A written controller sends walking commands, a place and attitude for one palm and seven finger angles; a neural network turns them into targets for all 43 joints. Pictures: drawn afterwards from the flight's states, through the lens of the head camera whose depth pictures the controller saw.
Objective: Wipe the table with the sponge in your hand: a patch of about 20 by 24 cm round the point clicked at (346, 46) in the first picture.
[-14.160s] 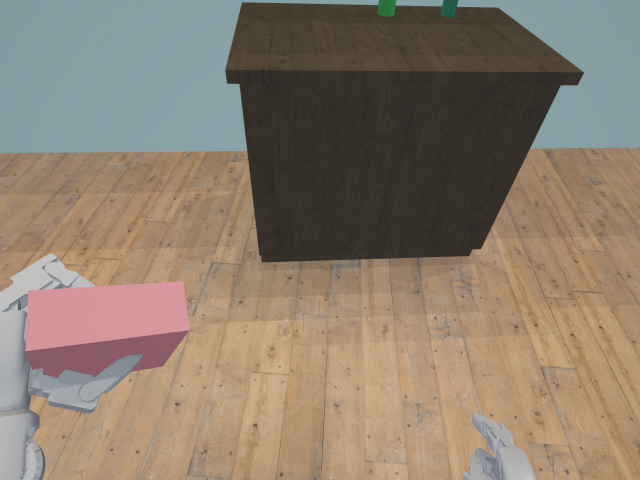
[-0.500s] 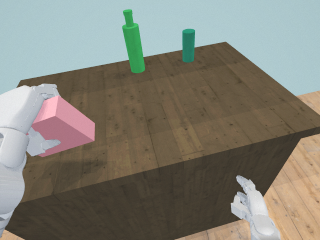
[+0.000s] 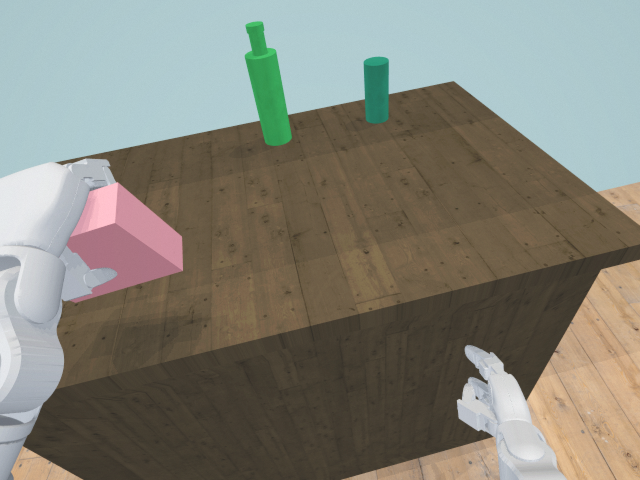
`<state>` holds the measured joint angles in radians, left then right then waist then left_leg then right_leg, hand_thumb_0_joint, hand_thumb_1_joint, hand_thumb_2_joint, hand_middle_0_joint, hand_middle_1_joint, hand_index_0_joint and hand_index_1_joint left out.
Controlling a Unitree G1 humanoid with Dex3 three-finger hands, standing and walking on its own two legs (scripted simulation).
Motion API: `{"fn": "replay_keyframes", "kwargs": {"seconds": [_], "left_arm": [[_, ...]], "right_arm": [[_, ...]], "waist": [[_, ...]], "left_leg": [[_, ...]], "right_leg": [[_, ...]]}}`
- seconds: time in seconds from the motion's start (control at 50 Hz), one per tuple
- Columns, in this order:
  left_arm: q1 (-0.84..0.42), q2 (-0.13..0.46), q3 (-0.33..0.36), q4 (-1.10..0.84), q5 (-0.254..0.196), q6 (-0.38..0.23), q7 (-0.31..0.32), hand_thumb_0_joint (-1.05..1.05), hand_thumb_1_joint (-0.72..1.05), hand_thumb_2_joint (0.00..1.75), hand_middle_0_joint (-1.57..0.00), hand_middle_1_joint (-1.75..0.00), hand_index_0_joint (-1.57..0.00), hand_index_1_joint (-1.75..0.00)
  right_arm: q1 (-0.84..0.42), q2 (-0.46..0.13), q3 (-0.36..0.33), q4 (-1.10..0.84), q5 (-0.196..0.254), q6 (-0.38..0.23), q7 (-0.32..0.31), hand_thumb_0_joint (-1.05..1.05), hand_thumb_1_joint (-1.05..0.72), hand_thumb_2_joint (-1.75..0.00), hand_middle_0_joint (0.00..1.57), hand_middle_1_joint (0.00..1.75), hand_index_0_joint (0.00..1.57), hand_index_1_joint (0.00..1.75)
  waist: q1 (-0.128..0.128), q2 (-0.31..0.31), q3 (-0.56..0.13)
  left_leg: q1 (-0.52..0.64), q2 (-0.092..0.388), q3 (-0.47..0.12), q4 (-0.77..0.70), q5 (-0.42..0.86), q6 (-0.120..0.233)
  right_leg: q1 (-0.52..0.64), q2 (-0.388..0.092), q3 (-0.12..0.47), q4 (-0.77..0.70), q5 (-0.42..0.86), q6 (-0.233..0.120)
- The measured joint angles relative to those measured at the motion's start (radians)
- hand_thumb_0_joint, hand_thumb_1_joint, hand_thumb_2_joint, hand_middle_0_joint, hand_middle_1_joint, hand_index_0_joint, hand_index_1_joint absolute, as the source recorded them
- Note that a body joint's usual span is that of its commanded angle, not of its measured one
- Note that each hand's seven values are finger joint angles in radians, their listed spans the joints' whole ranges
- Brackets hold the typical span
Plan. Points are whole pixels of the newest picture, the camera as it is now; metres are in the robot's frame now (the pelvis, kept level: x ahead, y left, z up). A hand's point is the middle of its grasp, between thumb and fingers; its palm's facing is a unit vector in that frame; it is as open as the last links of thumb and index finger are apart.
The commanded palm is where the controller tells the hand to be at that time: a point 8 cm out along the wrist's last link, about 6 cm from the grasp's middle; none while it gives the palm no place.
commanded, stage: turn the palm down, sponge in hand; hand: left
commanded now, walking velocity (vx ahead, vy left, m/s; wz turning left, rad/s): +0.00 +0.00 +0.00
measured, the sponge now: (106, 256) +0.25 +0.29 +0.20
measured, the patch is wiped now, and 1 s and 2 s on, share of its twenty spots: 0.00 0.00 0.00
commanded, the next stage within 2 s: move the sponge above the wiping area in 0.24 s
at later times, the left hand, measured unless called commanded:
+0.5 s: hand (89, 234) +0.25 +0.28 +0.24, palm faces +0.29 -0.05 -0.96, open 8.9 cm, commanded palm +0.19 +0.28 +0.31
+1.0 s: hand (100, 236) +0.27 +0.30 +0.22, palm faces +0.23 -0.06 -0.97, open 8.9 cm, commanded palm +0.21 +0.29 +0.29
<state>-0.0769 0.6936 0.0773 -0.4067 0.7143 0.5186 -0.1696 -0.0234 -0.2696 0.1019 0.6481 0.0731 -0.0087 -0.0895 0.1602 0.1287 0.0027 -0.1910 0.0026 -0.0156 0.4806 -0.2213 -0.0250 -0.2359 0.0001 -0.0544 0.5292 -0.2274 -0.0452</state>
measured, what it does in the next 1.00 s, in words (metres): stands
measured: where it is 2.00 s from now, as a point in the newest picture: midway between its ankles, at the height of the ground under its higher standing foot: outside the picture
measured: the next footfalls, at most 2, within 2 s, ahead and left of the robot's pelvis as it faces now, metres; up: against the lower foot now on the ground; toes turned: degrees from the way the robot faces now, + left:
none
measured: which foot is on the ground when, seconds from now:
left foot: down 0.00-1.00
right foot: down 0.00-1.00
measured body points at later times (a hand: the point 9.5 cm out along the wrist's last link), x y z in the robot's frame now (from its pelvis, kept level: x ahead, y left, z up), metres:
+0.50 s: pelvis +0.00 +0.00 +0.00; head -0.02 -0.07 +0.44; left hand +0.23 +0.28 +0.29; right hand +0.28 -0.19 -0.06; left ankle +0.03 +0.14 -0.74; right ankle +0.04 -0.09 -0.74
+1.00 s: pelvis +0.00 +0.01 +0.00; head -0.02 -0.05 +0.45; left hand +0.25 +0.29 +0.27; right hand +0.27 -0.17 -0.06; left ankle +0.03 +0.14 -0.74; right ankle +0.04 -0.09 -0.74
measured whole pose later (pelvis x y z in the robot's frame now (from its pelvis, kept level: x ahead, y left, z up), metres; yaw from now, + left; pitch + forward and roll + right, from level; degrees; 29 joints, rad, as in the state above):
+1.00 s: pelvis +0.00 +0.01 +0.00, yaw +0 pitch -4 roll +1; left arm -0.13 0.65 0.01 -0.29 0.77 0.49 -0.17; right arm -0.01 -0.27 0.09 0.66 0.07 -0.03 -0.10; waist 0.15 0.12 0.00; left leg -0.19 -0.01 -0.01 0.46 -0.21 -0.01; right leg -0.23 -0.01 -0.05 0.51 -0.22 -0.03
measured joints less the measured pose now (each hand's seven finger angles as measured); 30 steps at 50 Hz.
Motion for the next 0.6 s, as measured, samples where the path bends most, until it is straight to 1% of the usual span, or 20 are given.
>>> {"fn": "replay_keyframes", "kwargs": {"seconds": [0.14,0.28,0.48,0.6], "left_arm": [[-0.004,-0.009,0.000,0.014,0.003,-0.008,-0.001,0.00,-0.42,1.08,-0.85,-1.43,-0.86,-1.43],[0.007,-0.005,-0.004,0.019,0.000,-0.018,-0.005,0.00,-0.42,1.08,-0.85,-1.43,-0.86,-1.43],[0.009,-0.007,0.006,0.027,0.002,-0.026,-0.001,0.00,-0.42,1.08,-0.85,-1.43,-0.86,-1.43],[0.012,-0.015,-0.003,0.044,0.009,-0.024,-0.003,0.00,-0.42,1.08,-0.85,-1.43,-0.86,-1.43]], "right_arm": [[0.001,0.000,-0.003,0.001,-0.002,-0.006,-0.001,0.01,-0.90,-0.90,0.20,0.30,0.21,0.31],[0.001,-0.004,-0.010,-0.002,-0.002,-0.013,-0.004,0.01,-0.90,-0.90,0.20,0.30,0.21,0.30],[0.008,-0.012,-0.019,-0.002,-0.001,-0.015,-0.002,0.01,-0.90,-0.90,0.20,0.30,0.21,0.30],[0.011,-0.013,-0.023,-0.005,-0.002,-0.020,-0.006,0.01,-0.90,-0.90,0.20,0.30,0.20,0.30]], "waist": [[-0.002,0.006,-0.006],[-0.005,0.008,-0.007],[-0.007,0.005,-0.015],[-0.008,0.001,-0.012]], "left_leg": [[-0.002,0.005,-0.005,0.003,-0.001,-0.007],[-0.003,0.009,-0.002,0.010,-0.007,-0.010],[0.000,0.006,0.000,0.005,-0.006,-0.007],[0.000,0.003,0.002,0.004,-0.005,-0.003]], "right_leg": [[-0.003,0.004,-0.005,0.007,-0.004,-0.006],[-0.007,0.008,-0.001,0.015,-0.009,-0.010],[-0.004,0.006,0.001,0.011,-0.009,-0.006],[-0.002,0.003,0.003,0.007,-0.005,-0.003]]}}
